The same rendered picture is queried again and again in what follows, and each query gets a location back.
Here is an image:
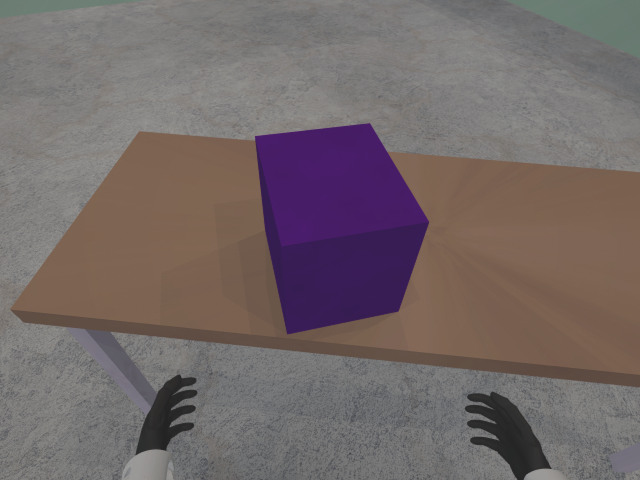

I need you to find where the right robot hand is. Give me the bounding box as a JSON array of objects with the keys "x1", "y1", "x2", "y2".
[{"x1": 465, "y1": 392, "x2": 551, "y2": 480}]

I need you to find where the carton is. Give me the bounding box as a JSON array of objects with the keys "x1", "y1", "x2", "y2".
[{"x1": 255, "y1": 123, "x2": 429, "y2": 334}]

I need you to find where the robot left forearm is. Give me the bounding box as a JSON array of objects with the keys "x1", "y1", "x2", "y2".
[{"x1": 121, "y1": 449, "x2": 177, "y2": 480}]

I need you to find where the left robot hand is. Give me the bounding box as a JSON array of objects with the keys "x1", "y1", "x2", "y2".
[{"x1": 135, "y1": 375, "x2": 197, "y2": 456}]

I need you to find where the table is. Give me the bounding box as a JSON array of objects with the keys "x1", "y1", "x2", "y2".
[{"x1": 10, "y1": 131, "x2": 640, "y2": 473}]

